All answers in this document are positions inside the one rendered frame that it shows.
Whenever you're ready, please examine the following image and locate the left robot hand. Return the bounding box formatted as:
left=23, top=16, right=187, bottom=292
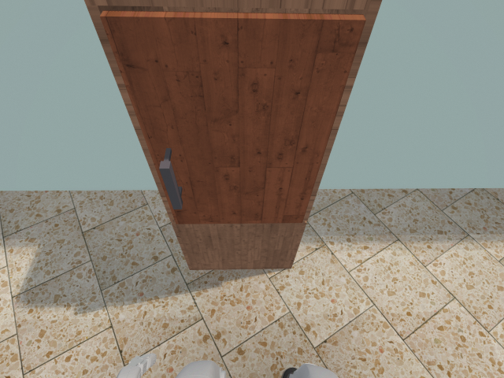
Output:
left=117, top=353, right=157, bottom=378

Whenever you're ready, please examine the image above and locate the left robot thigh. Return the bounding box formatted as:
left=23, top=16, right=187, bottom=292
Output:
left=176, top=361, right=226, bottom=378

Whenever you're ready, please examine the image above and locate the cupboard door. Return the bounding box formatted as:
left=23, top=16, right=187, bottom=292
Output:
left=100, top=10, right=366, bottom=224

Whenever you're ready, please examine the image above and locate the handle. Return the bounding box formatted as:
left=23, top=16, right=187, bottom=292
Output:
left=159, top=148, right=183, bottom=209

